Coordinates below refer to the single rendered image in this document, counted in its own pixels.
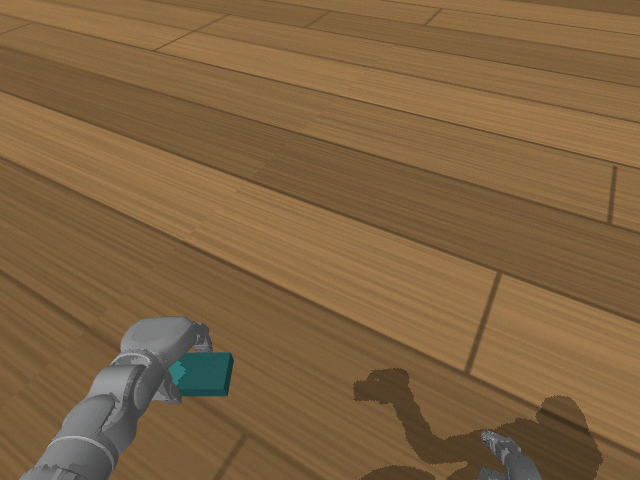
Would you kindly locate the left robot hand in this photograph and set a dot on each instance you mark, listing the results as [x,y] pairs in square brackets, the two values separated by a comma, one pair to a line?
[168,339]

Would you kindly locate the left robot arm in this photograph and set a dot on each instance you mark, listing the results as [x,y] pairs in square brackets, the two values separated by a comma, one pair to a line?
[103,425]

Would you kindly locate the right robot hand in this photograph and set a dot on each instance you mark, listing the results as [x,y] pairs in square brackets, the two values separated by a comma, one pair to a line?
[508,452]

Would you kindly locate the small box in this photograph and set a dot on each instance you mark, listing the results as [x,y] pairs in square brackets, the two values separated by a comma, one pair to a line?
[203,374]

